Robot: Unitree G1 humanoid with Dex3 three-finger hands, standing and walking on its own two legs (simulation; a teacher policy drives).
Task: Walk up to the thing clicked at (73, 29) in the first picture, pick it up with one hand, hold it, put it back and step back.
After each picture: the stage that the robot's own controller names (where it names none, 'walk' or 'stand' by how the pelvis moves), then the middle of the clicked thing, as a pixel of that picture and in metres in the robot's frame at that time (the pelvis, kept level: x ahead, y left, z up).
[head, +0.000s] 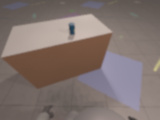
stand; (72, 28) +0.89 +0.25 +0.05
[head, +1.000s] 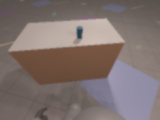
walk; (79, 32) +0.81 +0.20 +0.06
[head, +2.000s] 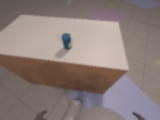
stand; (67, 42) +0.53 +0.26 +0.07
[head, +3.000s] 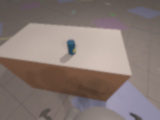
stand; (71, 47) +0.53 +0.19 +0.07
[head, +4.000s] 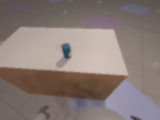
stand; (66, 51) +0.50 +0.21 +0.06
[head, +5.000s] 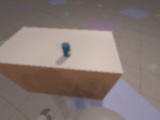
stand; (66, 50) +0.54 +0.23 +0.05
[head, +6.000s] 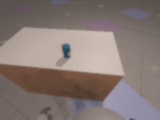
stand; (66, 51) +0.52 +0.23 +0.05
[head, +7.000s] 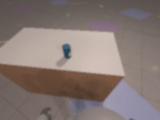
stand; (67, 51) +0.52 +0.22 +0.05
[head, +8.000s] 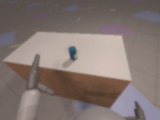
rise first; (73, 53) +0.52 +0.21 +0.05
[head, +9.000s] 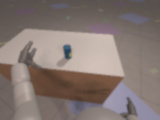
go down; (67, 52) +0.54 +0.20 +0.05
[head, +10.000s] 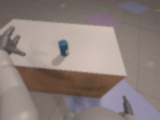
go down; (63, 48) +0.51 +0.20 +0.07
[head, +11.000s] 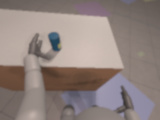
close in; (55, 42) +0.51 +0.21 +0.09
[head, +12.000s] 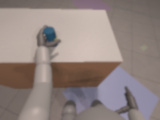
close; (51, 37) +0.54 +0.22 +0.11
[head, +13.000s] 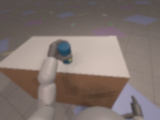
lift; (65, 54) +0.34 +0.16 +0.24
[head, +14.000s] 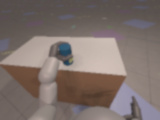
lift; (66, 55) +0.33 +0.16 +0.24
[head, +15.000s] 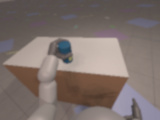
hold; (66, 52) +0.33 +0.16 +0.25
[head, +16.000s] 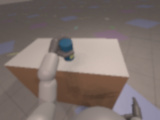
hold; (67, 50) +0.33 +0.15 +0.27
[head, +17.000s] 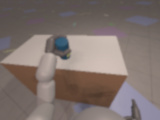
crouch; (63, 49) +0.34 +0.17 +0.26
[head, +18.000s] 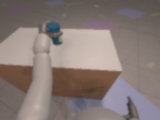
crouch; (55, 34) +0.47 +0.22 +0.25
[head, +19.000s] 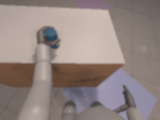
lower; (53, 39) +0.52 +0.22 +0.11
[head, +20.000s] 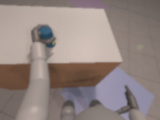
lower; (48, 37) +0.52 +0.23 +0.11
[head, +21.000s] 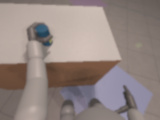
lower; (45, 36) +0.53 +0.24 +0.12
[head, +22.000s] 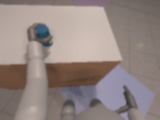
lower; (45, 36) +0.53 +0.24 +0.12
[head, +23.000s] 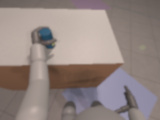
open; (48, 39) +0.52 +0.23 +0.11
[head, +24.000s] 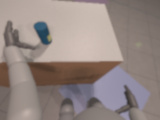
rise; (43, 34) +0.53 +0.24 +0.12
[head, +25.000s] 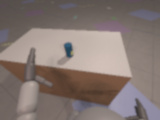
sink last; (68, 50) +0.52 +0.23 +0.08
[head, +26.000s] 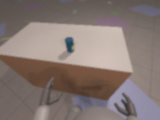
stand; (69, 45) +0.55 +0.22 +0.09
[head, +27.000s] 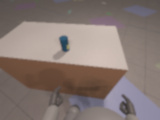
stand; (64, 44) +0.55 +0.23 +0.11
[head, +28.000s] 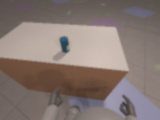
stand; (64, 44) +0.54 +0.23 +0.11
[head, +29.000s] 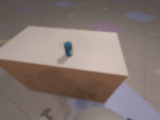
stand; (68, 49) +0.53 +0.22 +0.07
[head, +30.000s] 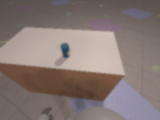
stand; (65, 50) +0.53 +0.24 +0.05
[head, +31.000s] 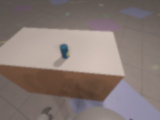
stand; (64, 51) +0.52 +0.24 +0.05
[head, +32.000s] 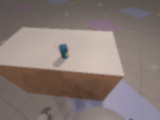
walk; (64, 51) +0.51 +0.25 +0.05
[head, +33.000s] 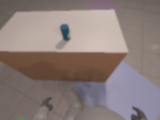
walk; (65, 32) +0.63 +0.23 +0.07
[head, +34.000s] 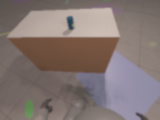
walk; (70, 23) +0.85 +0.26 +0.06
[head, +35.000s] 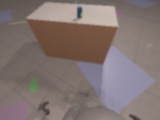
stand; (79, 12) +1.14 +0.21 +0.07
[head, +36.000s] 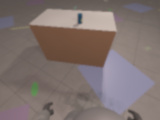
stand; (79, 18) +1.14 +0.20 +0.05
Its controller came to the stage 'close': yes
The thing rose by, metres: 0.21
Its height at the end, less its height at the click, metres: +0.00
